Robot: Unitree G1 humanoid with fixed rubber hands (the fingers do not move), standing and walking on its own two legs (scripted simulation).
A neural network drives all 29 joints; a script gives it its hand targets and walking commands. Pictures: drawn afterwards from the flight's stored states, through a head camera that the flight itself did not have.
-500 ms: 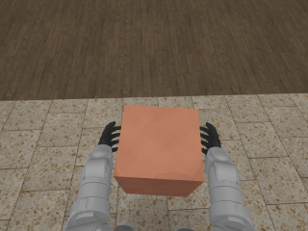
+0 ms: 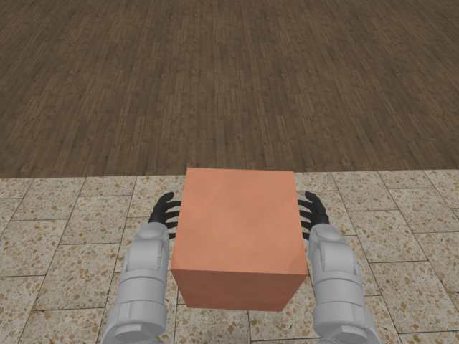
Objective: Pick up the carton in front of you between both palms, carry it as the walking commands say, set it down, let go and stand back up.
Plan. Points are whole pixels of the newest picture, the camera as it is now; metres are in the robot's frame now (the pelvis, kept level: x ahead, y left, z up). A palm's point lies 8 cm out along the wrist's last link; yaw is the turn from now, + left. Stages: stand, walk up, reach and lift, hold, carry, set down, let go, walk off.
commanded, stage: reach and lift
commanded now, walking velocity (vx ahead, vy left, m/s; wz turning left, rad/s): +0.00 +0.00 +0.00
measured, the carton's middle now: (237, 243) +0.32 +0.00 -0.05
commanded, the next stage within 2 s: hold in 0.66 s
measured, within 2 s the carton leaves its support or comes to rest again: neither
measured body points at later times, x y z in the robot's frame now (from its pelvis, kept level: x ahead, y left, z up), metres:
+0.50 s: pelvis +0.02 +0.00 +0.01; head -0.01 +0.00 +0.46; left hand +0.32 +0.15 +0.03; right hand +0.32 -0.15 +0.03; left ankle +0.03 +0.13 -0.74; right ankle +0.02 -0.12 -0.74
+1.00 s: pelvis +0.01 +0.00 +0.01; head -0.04 +0.00 +0.45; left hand +0.30 +0.15 +0.05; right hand +0.31 -0.15 +0.05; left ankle +0.04 +0.13 -0.74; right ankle +0.02 -0.12 -0.74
